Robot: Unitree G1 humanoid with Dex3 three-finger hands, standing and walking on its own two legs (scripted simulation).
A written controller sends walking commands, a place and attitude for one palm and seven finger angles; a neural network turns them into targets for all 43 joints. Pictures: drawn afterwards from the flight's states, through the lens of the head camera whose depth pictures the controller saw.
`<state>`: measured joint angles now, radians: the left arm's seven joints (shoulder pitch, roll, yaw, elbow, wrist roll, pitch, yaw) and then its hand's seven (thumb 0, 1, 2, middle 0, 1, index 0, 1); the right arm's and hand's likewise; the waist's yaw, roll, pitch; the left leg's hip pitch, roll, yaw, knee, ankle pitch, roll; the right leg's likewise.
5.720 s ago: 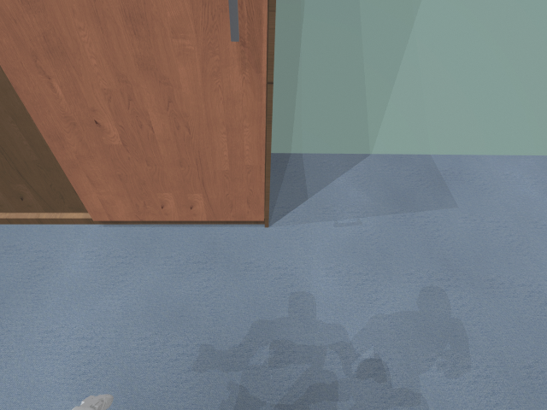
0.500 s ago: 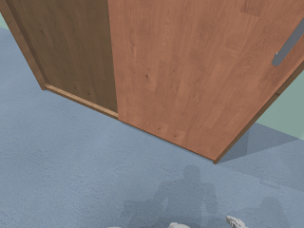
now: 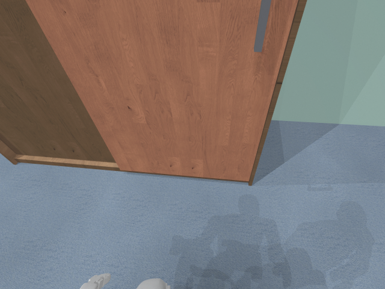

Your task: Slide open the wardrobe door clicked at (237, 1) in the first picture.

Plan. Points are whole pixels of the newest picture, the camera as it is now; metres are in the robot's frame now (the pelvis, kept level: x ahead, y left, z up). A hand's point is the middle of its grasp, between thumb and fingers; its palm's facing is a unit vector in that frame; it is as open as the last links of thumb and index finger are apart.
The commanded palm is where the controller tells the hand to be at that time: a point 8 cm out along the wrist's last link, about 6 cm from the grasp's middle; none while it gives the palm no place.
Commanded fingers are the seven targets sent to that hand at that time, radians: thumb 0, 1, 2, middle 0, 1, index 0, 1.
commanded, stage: take the last steps up to it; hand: right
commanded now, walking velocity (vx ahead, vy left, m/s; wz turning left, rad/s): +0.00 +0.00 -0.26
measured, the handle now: out of the picture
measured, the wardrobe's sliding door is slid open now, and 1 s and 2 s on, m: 0.00 0.00 0.00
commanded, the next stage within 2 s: come to a stop and stand still in 1.08 s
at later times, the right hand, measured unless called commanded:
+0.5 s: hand out of the picture -0.02 -0.12 -0.16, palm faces +0.15 +0.97 -0.18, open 7.3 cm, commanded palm none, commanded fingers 0.00 -0.90 -0.90 0.20 0.30 0.20 0.30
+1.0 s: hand (295, 283) +0.17 -0.22 -0.17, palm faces +0.13 +0.98 -0.17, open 7.4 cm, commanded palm none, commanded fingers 0.00 -0.90 -0.90 0.20 0.30 0.20 0.30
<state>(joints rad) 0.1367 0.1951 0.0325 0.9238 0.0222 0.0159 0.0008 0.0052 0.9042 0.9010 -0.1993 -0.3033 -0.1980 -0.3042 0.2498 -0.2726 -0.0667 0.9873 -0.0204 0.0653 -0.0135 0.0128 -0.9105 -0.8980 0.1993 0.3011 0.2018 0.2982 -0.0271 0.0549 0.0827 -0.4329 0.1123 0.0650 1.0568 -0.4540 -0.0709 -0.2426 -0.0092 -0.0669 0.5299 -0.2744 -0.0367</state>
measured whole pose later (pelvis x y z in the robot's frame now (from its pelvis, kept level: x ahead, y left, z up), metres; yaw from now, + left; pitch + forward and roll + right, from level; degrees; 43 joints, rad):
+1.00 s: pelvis +0.16 -0.04 +0.01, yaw -4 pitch -1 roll +0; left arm 0.22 0.15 0.06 1.03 0.03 -0.07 0.02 -0.03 0.95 0.90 -0.20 -0.30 -0.20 -0.30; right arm 0.27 -0.18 -0.06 1.07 -0.03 -0.01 0.00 0.01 -0.91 -0.90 0.20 0.30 0.20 0.30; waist -0.01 0.04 0.01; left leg -0.48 0.12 0.08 0.99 -0.30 -0.02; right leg -0.18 -0.03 -0.19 0.41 -0.22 -0.05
